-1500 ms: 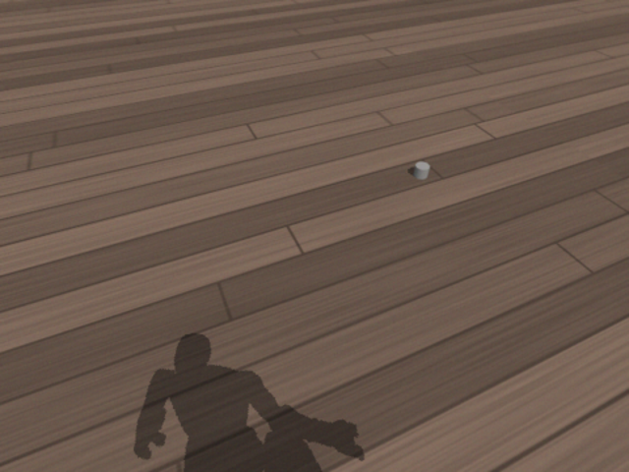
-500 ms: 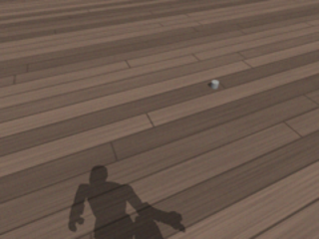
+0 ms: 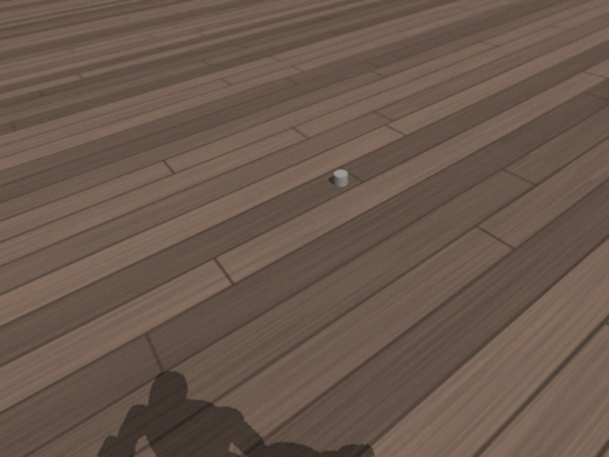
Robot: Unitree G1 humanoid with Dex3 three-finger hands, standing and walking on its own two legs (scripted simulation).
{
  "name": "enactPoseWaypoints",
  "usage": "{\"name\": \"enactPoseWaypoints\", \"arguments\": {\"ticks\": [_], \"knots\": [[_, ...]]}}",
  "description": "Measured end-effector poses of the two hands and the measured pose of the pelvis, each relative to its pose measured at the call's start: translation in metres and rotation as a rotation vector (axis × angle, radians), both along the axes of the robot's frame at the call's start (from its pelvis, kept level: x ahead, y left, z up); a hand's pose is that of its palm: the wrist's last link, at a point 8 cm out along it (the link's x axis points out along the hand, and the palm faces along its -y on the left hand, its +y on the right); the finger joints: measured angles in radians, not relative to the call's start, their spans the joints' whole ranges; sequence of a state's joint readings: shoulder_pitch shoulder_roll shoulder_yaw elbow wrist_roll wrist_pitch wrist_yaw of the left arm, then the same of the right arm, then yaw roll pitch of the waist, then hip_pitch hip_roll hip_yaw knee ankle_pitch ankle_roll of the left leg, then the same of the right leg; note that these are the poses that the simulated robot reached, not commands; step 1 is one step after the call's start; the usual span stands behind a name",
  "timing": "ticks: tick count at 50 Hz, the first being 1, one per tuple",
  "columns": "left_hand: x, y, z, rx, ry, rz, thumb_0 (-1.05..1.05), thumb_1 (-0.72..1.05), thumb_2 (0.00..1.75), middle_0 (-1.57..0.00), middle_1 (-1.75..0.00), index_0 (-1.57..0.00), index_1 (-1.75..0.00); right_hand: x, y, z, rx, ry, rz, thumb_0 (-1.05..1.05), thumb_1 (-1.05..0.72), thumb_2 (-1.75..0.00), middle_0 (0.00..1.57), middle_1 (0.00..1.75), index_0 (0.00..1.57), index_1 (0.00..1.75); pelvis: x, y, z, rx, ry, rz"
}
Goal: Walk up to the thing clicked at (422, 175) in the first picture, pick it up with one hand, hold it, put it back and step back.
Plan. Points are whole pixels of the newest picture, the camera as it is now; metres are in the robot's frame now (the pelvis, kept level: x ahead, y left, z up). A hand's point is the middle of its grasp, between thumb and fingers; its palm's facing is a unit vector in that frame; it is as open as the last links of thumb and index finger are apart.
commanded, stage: walk up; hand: left
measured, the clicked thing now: (340, 178) +1.73 -0.09 -0.72
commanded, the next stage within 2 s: none
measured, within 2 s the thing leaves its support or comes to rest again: neither
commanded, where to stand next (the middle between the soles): +1.31 -0.24 m, yaw -13 degrees
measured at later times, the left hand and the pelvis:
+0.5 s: hand (179, 376) +0.34 +0.26 -0.14, palm faces -0.19 -0.92 -0.34, open 7.4 cm; pelvis +0.26 -0.01 +0.01, yaw -9 degrees
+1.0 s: hand (265, 223) +0.67 +0.13 -0.09, palm faces -0.21 -0.90 -0.38, open 7.4 cm; pelvis +0.51 -0.10 +0.02, yaw -14 degrees
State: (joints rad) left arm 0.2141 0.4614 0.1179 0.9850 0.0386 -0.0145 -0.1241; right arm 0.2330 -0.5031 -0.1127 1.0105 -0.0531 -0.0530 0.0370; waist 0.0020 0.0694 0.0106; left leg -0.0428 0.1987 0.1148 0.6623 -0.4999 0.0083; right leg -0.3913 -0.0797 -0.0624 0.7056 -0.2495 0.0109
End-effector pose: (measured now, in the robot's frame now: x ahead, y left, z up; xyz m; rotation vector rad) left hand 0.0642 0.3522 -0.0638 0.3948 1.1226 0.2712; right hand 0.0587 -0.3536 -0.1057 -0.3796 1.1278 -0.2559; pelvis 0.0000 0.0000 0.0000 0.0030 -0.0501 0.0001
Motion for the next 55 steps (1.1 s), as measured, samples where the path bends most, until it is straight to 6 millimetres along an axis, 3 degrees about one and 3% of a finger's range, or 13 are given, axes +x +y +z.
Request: {"name": "enactPoseWaypoints", "arguments": {"ticks": [3, 8, 12, 16, 22, 29, 36, 42, 45, 48, 55], "knots": [[0.018, -0.025, -0.003, -0.014, -0.039, 0.011, 0.00, 0.90, 0.90, -0.20, -0.30, -0.20, -0.30, 0.031, -0.005, -0.003, 0.022, 0.015, 0.013, 0.01, -0.91, -0.90, 0.20, 0.30, 0.20, 0.30, 0.023, -0.013, 0.001, -0.006, 0.000, -0.016], [0.030, -0.057, -0.001, -0.070, 0.051, 0.019, 0.00, 0.90, 0.90, -0.20, -0.30, -0.20, -0.30, 0.093, 0.007, 0.018, 0.093, -0.061, 0.040, 0.01, -0.91, -0.90, 0.20, 0.30, 0.20, 0.30, 0.065, -0.023, 0.022, -0.010, -0.003, -0.062], [0.054, -0.065, -0.009, -0.098, 0.118, 0.006, 0.00, 0.90, 0.90, -0.20, -0.30, -0.21, -0.30, 0.132, 0.011, 0.031, 0.107, -0.080, 0.053, 0.01, -0.91, -0.90, 0.20, 0.30, 0.20, 0.30, 0.104, -0.028, 0.027, -0.019, 0.006, -0.092], [0.100, -0.063, -0.022, -0.118, 0.137, -0.024, 0.00, 0.90, 0.90, -0.20, -0.30, -0.21, -0.30, 0.170, 0.009, 0.036, 0.076, -0.054, 0.041, 0.01, -0.91, -0.90, 0.20, 0.30, 0.21, 0.30, 0.150, -0.026, 0.023, -0.036, 0.020, -0.102], [0.209, -0.046, -0.048, -0.113, 0.126, -0.094, 0.01, 0.90, 0.90, -0.20, -0.30, -0.21, -0.30, 0.232, 0.010, 0.035, -0.002, -0.085, -0.013, 0.01, -0.91, -0.90, 0.20, 0.30, 0.21, 0.30, 0.228, -0.010, 0.004, 0.001, 0.028, -0.129], [0.364, -0.061, -0.022, -0.095, 0.019, -0.254, 0.01, 0.90, 0.90, -0.20, -0.30, -0.20, -0.30, 0.247, 0.014, 0.048, 0.013, -0.080, -0.151, 0.00, -0.91, -0.90, 0.20, 0.30, 0.21, 0.30, 0.303, -0.014, 0.022, 0.006, 0.017, -0.174], [0.500, -0.098, 0.006, -0.079, -0.094, -0.358, 0.00, 0.91, 0.90, -0.20, -0.30, -0.20, -0.30, 0.259, -0.002, 0.031, 0.051, 0.051, -0.220, 0.01, -0.90, -0.90, 0.20, 0.30, 0.21, 0.30, 0.374, -0.036, 0.023, 0.024, 0.011, -0.202], [0.587, -0.147, 0.003, -0.046, -0.130, -0.385, 0.00, 0.90, 0.90, -0.20, -0.30, -0.20, -0.30, 0.309, -0.040, -0.008, 0.087, 0.092, -0.266, 0.01, -0.90, -0.90, 0.20, 0.30, 0.21, 0.30, 0.445, -0.075, 0.001, 0.004, 0.010, -0.220], [0.606, -0.167, 0.004, -0.057, -0.162, -0.362, 0.00, 0.90, 0.90, -0.20, -0.30, -0.20, -0.30, 0.352, -0.051, -0.013, 0.108, 0.090, -0.244, 0.01, -0.91, -0.90, 0.20, 0.30, 0.20, 0.30, 0.471, -0.091, 0.003, 0.008, -0.003, -0.230], [0.608, -0.176, 0.010, -0.072, -0.137, -0.318, 0.00, 0.90, 0.90, -0.20, -0.30, -0.20, -0.30, 0.403, -0.060, -0.002, 0.120, 0.043, -0.210, 0.01, -0.91, -0.90, 0.20, 0.30, 0.20, 0.30, 0.497, -0.100, 0.015, 0.017, -0.010, -0.237], [0.607, -0.170, 0.005, -0.064, 0.011, -0.258, 0.00, 0.90, 0.90, -0.20, -0.30, -0.21, -0.30, 0.505, -0.082, 0.025, 0.098, -0.063, -0.156, 0.01, -0.91, -0.90, 0.20, 0.30, 0.21, 0.30, 0.558, -0.111, 0.028, -0.012, 0.005, -0.255]]}}
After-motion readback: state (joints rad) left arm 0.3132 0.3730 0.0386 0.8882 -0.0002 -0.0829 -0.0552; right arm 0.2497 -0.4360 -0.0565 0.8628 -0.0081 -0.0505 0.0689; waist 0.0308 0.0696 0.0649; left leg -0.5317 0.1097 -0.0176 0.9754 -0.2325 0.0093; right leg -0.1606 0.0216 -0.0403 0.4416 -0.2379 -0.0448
